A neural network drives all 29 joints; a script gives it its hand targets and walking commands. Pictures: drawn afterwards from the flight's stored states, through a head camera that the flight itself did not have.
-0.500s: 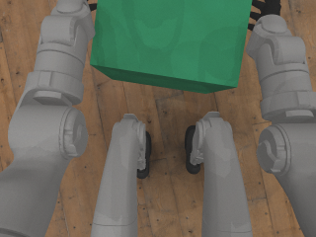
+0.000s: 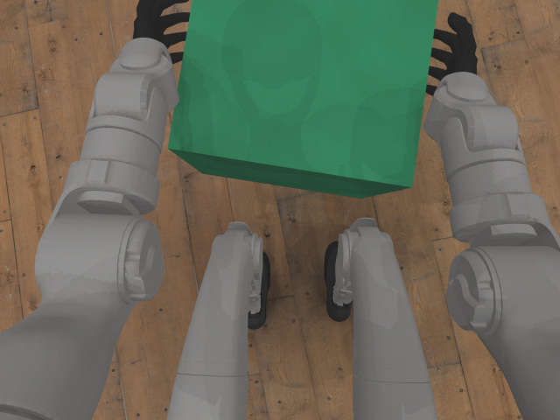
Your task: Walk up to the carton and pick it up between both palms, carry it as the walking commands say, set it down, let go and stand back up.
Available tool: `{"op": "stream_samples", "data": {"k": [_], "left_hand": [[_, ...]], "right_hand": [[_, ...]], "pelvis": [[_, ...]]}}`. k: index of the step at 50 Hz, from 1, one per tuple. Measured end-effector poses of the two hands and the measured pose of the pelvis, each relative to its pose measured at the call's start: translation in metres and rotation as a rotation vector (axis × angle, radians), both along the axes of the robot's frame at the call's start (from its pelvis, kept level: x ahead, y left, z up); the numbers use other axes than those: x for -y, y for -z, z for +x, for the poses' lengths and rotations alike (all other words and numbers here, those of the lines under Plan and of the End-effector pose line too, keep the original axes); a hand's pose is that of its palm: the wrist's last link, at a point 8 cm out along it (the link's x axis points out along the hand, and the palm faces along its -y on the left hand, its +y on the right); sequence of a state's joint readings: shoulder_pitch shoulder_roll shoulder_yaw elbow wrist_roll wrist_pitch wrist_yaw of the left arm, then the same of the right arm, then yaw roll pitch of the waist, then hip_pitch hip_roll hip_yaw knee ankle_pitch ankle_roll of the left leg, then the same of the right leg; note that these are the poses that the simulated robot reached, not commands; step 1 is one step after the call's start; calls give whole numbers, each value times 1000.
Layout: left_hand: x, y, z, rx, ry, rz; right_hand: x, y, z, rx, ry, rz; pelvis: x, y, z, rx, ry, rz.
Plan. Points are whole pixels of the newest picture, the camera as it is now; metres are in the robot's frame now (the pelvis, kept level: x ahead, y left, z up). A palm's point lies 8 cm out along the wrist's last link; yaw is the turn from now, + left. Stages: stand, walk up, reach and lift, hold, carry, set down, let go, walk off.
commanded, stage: reach and lift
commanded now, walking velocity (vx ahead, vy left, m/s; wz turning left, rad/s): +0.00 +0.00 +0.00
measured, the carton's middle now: (299, 92) +0.53 +0.00 -0.13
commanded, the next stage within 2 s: none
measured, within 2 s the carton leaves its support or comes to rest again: neither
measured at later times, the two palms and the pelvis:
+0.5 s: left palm (116, 33) +0.50 +0.17 +0.05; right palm (488, 80) +0.47 -0.18 +0.02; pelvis +0.02 +0.00 +0.06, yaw +0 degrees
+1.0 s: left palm out of the picture +0.49 +0.17 +0.14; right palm out of the picture +0.45 -0.18 +0.11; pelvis +0.11 +0.00 +0.15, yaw +0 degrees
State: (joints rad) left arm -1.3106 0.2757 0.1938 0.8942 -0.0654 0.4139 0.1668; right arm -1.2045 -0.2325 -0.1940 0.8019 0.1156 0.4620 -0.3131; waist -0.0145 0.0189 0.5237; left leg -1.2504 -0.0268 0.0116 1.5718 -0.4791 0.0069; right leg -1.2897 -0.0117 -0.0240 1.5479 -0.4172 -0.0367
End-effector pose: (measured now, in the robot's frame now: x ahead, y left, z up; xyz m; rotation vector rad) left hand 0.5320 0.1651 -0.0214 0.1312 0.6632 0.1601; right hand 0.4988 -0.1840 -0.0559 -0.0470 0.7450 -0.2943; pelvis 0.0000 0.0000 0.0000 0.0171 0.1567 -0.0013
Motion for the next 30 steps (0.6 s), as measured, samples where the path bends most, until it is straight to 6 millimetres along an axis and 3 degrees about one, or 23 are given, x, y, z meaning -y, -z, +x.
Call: {"op": "stream_samples", "data": {"k": [22,30], "left_hand": [[0,-62,-21,-22,8,17],[-2,-105,-37,-20,1,-11]], "right_hand": [[0,-60,-24,-29,3,10],[-2,-106,-40,-25,17,20]], "pelvis": [[3,-53,16,38,2,3],[1,-75,41,-66,-1,-2]]}}
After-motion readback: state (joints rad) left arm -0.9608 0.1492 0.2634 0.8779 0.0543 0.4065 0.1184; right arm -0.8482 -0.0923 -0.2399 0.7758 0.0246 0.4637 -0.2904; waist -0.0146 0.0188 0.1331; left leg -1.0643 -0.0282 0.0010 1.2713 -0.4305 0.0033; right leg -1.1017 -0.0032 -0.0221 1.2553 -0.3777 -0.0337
